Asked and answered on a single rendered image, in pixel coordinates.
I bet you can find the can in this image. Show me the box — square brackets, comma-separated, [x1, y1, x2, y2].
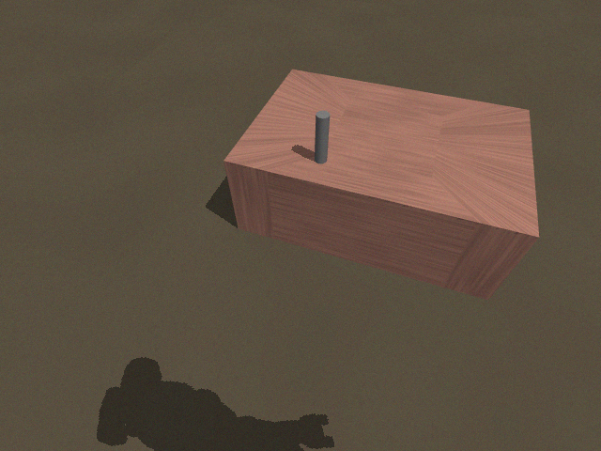
[315, 111, 330, 163]

